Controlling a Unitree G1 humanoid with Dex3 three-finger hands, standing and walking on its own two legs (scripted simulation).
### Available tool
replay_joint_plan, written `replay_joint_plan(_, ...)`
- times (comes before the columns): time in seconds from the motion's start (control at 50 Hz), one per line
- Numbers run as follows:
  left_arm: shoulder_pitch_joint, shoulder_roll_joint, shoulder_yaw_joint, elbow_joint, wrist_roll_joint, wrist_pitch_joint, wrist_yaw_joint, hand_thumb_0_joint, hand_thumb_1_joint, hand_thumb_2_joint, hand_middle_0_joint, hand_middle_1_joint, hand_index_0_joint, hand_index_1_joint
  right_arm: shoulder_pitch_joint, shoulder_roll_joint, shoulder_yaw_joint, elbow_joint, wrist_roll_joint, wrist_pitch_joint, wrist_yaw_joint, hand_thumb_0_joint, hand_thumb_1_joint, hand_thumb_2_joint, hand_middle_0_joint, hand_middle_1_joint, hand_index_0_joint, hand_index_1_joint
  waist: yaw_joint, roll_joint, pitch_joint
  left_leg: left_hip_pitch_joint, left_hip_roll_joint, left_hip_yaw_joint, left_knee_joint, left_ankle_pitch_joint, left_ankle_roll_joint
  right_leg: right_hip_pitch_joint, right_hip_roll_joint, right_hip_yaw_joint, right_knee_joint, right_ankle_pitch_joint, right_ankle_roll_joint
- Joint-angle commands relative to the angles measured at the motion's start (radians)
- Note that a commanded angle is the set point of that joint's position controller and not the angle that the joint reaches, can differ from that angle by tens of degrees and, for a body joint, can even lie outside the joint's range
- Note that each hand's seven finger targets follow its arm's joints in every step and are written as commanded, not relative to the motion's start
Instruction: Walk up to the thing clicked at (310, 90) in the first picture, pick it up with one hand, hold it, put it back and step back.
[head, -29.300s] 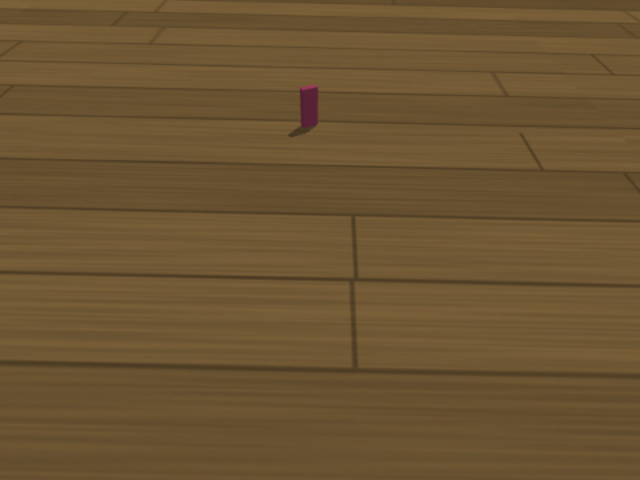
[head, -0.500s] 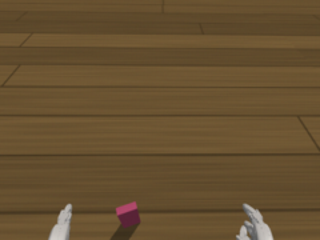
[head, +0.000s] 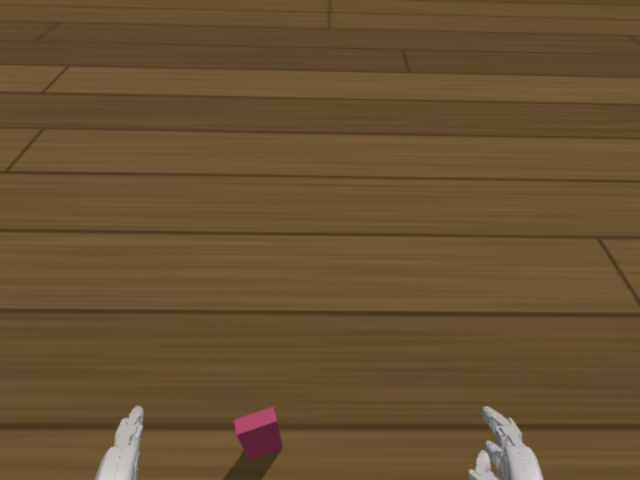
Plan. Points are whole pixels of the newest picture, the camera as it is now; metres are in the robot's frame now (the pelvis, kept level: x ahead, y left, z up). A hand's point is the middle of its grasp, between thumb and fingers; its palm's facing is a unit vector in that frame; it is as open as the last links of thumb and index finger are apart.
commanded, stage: home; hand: left
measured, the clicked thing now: (260, 435) +0.37 +0.15 -0.60
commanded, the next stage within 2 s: stand in 0.44 s
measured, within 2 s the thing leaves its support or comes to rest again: neither
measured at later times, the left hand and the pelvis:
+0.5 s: hand out of the picture +0.16 +0.18 -0.05, palm faces +0.10 -0.95 -0.28, open 17.7 cm; pelvis +0.00 +0.00 +0.00, yaw +0 degrees
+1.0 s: hand out of the picture +0.12 +0.23 -0.10, palm faces -0.01 -0.94 -0.34, open 9.4 cm; pelvis -0.01 +0.00 +0.02, yaw +0 degrees
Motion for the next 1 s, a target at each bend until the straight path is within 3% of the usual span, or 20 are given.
replay_joint_plan(0.0,-0.022,0.096,0.053,-0.184,0.009,-0.054,0.011,0.0,-0.611,0.016,-0.042,-0.046,-0.042,-0.045,-0.066,-0.12,-0.058,-0.165,0.0,-0.059,-0.011,0.0,-0.9,-0.901,0.2,0.3,0.2,0.3,-0.005,-0.017,-0.098,0.068,-0.036,0.023,-0.147,0.265,0.02,0.077,0.033,-0.019,-0.134,0.239,-0.018)
replay_joint_plan(0.24,-0.016,0.102,0.056,-0.19,0.008,-0.048,0.01,0.0,-0.611,0.016,-0.042,-0.046,-0.042,-0.045,-0.061,-0.114,-0.053,-0.162,0.001,-0.062,-0.009,0.0,-0.9,-0.901,0.2,0.3,0.2,0.3,0.002,0.006,-0.089,0.057,-0.035,0.019,-0.156,0.244,0.018,0.066,0.034,-0.022,-0.131,0.213,-0.021)
replay_joint_plan(0.3,-0.009,0.105,0.057,-0.205,0.01,-0.048,0.009,0.0,-0.611,0.02,-0.043,-0.047,-0.043,-0.046,-0.051,-0.119,-0.057,-0.165,0.0,-0.061,-0.012,0.0,-0.9,-0.901,0.2,0.3,0.2,0.3,-0.003,-0.011,-0.126,0.077,-0.034,0.022,-0.145,0.28,0.021,0.083,0.032,-0.018,-0.128,0.252,-0.02)
replay_joint_plan(0.4,-0.03,0.108,0.06,-0.212,0.009,-0.051,0.012,0.0,-0.611,0.017,-0.042,-0.046,-0.042,-0.045,-0.057,-0.119,-0.056,-0.162,-0.001,-0.062,-0.01,0.0,-0.899,-0.901,0.2,0.3,0.2,0.3,0.003,0.006,-0.086,0.053,-0.034,0.019,-0.16,0.216,0.018,0.066,0.033,-0.021,-0.133,0.189,-0.022)
replay_joint_plan(0.52,-0.03,0.11,0.055,-0.21,0.009,-0.049,0.01,0.0,-0.611,0.02,-0.043,-0.047,-0.043,-0.046,-0.053,-0.122,-0.057,-0.166,0.0,-0.063,-0.011,0.0,-0.899,-0.901,0.2,0.3,0.2,0.3,-0.003,0.003,-0.095,0.057,-0.035,0.02,-0.158,0.223,0.02,0.055,0.034,-0.02,-0.132,0.195,-0.021)
replay_joint_plan(0.56,-0.009,0.109,0.062,-0.193,0.01,-0.049,0.01,0.0,-0.451,0.18,-0.2,-0.207,-0.2,-0.206,-0.053,-0.122,-0.059,-0.165,-0.001,-0.062,-0.013,0.0,-0.9,-0.9,0.2,0.3,0.2,0.3,-0.003,-0.022,-0.1,0.057,-0.034,0.02,-0.152,0.224,0.022,0.062,0.034,-0.02,-0.137,0.196,-0.018)
replay_joint_plan(0.58,-0.015,0.106,0.057,-0.199,0.009,-0.049,0.01,0.0,-0.371,0.26,-0.2,-0.287,-0.2,-0.286,-0.052,-0.122,-0.058,-0.165,-0.002,-0.063,-0.013,0.0,-0.9,-0.9,0.2,0.3,0.2,0.3,-0.004,-0.018,-0.103,0.061,-0.034,0.021,-0.15,0.24,0.022,0.066,0.033,-0.02,-0.134,0.213,-0.019)
replay_joint_plan(0.74,-0.007,0.107,0.061,-0.189,0.01,-0.048,0.013,0.0,0.269,0.9,-0.2,-0.3,-0.2,-0.301,-0.054,-0.125,-0.058,-0.166,0.0,-0.064,-0.015,0.0,-0.9,-0.9,0.2,0.3,0.2,0.3,0.0,-0.026,-0.101,0.064,-0.035,0.025,-0.148,0.25,0.023,0.073,0.03,-0.015,-0.135,0.224,-0.019)
replay_joint_plan(0.76,-0.203,0.222,0.098,0.161,0.107,-0.167,-0.033,0.0,0.349,0.9,-0.2,-0.3,-0.2,-0.301,-0.116,-0.263,-0.09,0.052,-0.115,0.008,0.045,0.0,-0.9,-0.9,0.2,0.3,0.2,0.3,0.041,-0.114,0.037,0.075,-0.01,-0.025,-0.175,0.383,0.053,0.197,-0.057,0.073,-0.18,0.28,-0.073)
replay_joint_plan(0.78,-0.171,0.237,0.106,0.261,0.113,-0.215,-0.06,0.0,0.429,0.9,-0.2,-0.3,-0.2,-0.301,-0.09,-0.247,-0.098,0.098,-0.126,0.036,0.075,0.0,-0.9,-0.9,0.2,0.3,0.2,0.3,0.038,-0.133,-0.032,0.131,-0.003,-0.001,-0.171,0.406,0.075,0.233,-0.079,0.109,-0.177,0.356,-0.097)
replay_joint_plan(0.82,-0.159,0.264,0.091,0.341,0.092,-0.264,-0.086,0.0,0.589,0.9,-0.2,-0.3,-0.2,-0.301,-0.099,-0.252,-0.106,0.111,-0.095,0.054,0.105,0.0,-0.9,-0.9,0.2,0.3,0.2,0.3,0.03,-0.076,-0.049,0.191,-0.005,-0.031,-0.198,0.407,0.088,0.241,-0.081,0.128,-0.19,0.374,-0.105)
replay_joint_plan(0.9,-0.242,0.261,0.084,0.495,0.06,-0.289,-0.101,0.0,0.9,0.9,-0.2,-0.3,-0.2,-0.301,-0.109,-0.243,-0.11,0.175,-0.06,0.062,0.148,0.0,-0.9,-0.9,0.2,0.3,0.2,0.3,0.038,-0.075,-0.022,0.239,-0.007,-0.044,-0.283,0.288,0.081,0.244,-0.086,0.113,-0.248,0.253,-0.081)
replay_joint_plan(0.98,-0.271,0.268,0.078,0.636,0.06,-0.304,-0.102,0.0,0.9,0.9,-0.2,-0.3,-0.2,-0.301,-0.124,-0.249,-0.109,0.246,-0.064,0.07,0.159,0.0,-0.9,-0.9,0.2,0.3,0.2,0.3,0.037,-0.022,0.047,0.254,0.011,-0.07,-0.386,0.241,0.08,0.258,-0.076,0.096,-0.312,0.216,-0.06)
